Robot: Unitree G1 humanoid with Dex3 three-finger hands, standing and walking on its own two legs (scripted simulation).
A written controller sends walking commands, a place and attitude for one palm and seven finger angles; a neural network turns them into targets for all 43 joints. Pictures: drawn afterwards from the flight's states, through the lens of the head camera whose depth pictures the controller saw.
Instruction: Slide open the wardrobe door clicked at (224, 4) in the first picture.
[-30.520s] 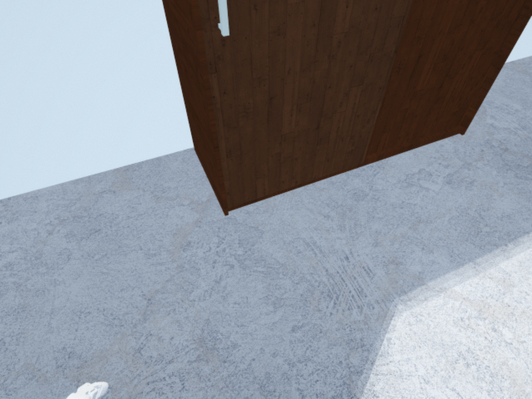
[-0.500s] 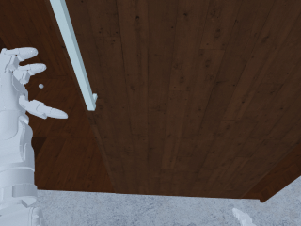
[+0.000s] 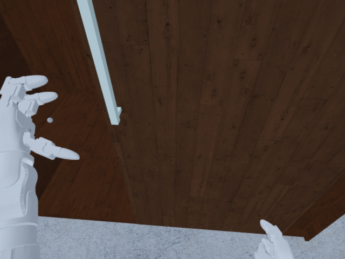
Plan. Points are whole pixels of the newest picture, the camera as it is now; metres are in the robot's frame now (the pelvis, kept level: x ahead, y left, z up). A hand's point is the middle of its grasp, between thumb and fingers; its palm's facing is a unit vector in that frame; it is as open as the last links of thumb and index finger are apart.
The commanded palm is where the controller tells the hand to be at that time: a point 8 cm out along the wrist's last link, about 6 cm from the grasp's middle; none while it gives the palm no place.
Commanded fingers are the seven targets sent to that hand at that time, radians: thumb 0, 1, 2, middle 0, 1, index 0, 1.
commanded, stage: slip the hand off the handle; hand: left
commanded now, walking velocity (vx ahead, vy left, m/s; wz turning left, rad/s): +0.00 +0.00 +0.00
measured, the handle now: (104, 65) +0.44 +0.21 +0.26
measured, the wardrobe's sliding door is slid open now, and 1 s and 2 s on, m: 0.62 0.62 0.62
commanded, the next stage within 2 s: draw the hand back to the body in 0.16 s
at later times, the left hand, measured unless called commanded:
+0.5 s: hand (50, 144) +0.25 +0.26 +0.19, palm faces +0.09 -0.99 -0.10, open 14.7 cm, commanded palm +0.21 +0.31 +0.20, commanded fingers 0.00 -0.55 0.20 -0.25 -1.15 -0.25 -1.15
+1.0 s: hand (31, 159) +0.22 +0.28 +0.18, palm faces +0.48 -0.84 -0.27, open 13.5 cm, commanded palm +0.18 +0.31 +0.19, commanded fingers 0.00 0.07 0.50 -0.23 -0.79 -0.23 -0.79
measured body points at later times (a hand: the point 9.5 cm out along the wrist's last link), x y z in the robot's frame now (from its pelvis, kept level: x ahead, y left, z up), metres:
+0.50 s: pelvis +0.01 +0.00 +0.01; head -0.03 -0.02 +0.45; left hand +0.24 +0.31 +0.20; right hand +0.21 -0.22 -0.06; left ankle +0.06 +0.13 -0.73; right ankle +0.00 -0.12 -0.73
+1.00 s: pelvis +0.01 +0.00 +0.01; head -0.01 -0.01 +0.46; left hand +0.19 +0.32 +0.20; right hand +0.21 -0.21 -0.06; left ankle +0.06 +0.13 -0.73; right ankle +0.00 -0.12 -0.73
